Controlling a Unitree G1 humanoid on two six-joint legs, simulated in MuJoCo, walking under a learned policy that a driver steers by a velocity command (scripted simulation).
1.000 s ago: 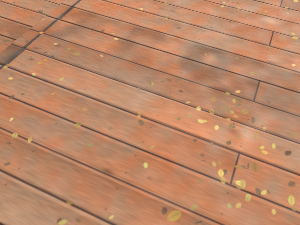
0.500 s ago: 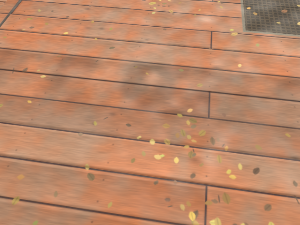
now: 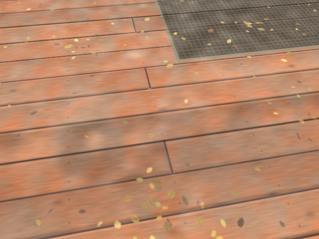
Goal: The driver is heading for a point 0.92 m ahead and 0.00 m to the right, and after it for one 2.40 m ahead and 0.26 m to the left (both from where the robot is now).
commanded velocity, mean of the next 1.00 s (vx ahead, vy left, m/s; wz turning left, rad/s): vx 0.50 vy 0.00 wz -0.12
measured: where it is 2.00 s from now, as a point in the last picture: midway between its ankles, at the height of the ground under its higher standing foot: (174, 155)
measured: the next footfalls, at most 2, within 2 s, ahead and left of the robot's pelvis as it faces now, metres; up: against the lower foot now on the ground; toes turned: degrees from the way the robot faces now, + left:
right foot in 0.32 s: +0.32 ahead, -0.17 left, +0.00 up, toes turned -14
left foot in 0.86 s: +0.68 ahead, -0.01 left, +0.00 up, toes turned -5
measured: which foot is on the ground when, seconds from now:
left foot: down 0.00-0.34, up 0.36-0.84, down 0.86-1.00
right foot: up 0.00-0.30, down 0.32-0.88, up 0.90-1.00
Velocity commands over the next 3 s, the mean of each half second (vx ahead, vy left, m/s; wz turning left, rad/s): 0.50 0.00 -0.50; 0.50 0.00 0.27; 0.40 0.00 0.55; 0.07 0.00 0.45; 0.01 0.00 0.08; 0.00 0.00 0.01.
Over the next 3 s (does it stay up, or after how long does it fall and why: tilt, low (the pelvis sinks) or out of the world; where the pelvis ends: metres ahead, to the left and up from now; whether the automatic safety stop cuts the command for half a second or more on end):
stays up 0.91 -0.09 0.00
